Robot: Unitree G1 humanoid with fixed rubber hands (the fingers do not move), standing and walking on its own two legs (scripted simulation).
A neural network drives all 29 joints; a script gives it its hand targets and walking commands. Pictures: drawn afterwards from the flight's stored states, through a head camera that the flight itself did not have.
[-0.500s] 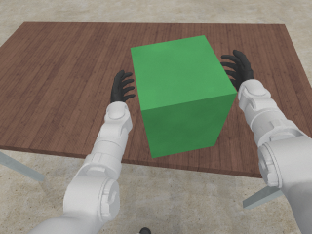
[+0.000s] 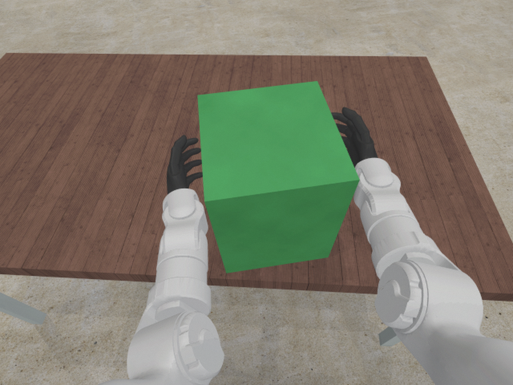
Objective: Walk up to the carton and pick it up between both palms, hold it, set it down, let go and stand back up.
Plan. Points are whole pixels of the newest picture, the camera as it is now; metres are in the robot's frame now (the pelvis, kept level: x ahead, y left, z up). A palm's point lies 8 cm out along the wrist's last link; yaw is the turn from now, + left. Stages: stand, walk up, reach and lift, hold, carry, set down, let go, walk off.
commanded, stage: reach and lift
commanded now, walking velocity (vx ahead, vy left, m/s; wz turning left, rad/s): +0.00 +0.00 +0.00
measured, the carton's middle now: (268, 183) +0.44 +0.05 +0.03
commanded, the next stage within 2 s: none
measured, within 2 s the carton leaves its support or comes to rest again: leaves its support in 1.54 s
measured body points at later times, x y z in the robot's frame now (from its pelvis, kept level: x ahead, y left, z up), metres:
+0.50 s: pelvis +0.01 +0.00 +0.00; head +0.05 +0.00 +0.45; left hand +0.39 +0.19 +0.07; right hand +0.46 -0.10 +0.09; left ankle +0.02 +0.16 -0.75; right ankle -0.02 -0.10 -0.75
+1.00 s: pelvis +0.00 +0.00 +0.00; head +0.05 +0.01 +0.45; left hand +0.39 +0.19 +0.07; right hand +0.46 -0.10 +0.09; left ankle +0.02 +0.16 -0.75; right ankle -0.02 -0.10 -0.75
